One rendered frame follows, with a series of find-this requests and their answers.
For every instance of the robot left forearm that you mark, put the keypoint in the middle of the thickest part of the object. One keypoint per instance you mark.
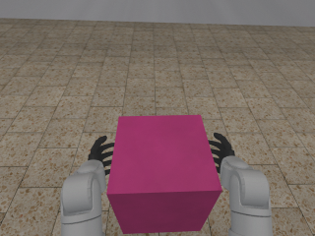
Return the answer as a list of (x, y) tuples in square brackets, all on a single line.
[(80, 200)]

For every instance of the left robot hand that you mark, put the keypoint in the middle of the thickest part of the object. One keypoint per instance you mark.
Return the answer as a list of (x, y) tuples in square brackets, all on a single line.
[(96, 152)]

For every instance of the right robot hand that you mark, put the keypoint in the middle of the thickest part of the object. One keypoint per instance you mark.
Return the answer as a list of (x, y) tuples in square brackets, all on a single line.
[(224, 149)]

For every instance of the robot right forearm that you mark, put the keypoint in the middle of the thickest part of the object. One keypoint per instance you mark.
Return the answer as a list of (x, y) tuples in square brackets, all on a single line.
[(249, 198)]

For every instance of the carton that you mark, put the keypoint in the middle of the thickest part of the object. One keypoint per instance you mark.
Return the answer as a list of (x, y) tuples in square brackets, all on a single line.
[(163, 176)]

